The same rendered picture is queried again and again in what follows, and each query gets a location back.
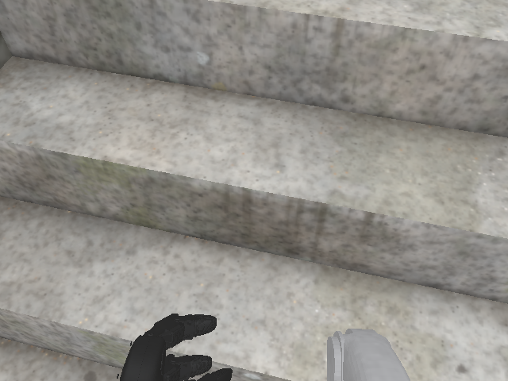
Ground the robot right thigh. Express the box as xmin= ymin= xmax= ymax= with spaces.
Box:
xmin=327 ymin=329 xmax=410 ymax=381

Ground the left robot hand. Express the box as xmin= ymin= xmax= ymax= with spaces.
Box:
xmin=117 ymin=314 xmax=233 ymax=381

